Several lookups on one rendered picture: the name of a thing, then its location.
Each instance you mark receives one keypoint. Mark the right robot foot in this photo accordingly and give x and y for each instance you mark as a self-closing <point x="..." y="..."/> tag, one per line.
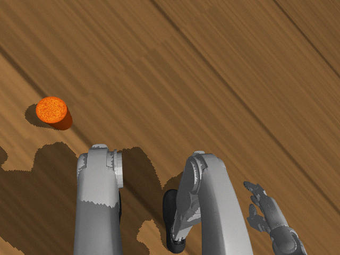
<point x="169" y="210"/>

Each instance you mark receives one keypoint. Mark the right robot arm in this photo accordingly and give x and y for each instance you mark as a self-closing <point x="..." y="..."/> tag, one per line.
<point x="285" y="241"/>

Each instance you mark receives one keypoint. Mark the cup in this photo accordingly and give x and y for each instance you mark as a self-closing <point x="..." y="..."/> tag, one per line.
<point x="54" y="112"/>

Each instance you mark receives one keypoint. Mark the right robot hand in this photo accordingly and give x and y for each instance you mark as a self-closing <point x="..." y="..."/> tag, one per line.
<point x="273" y="217"/>

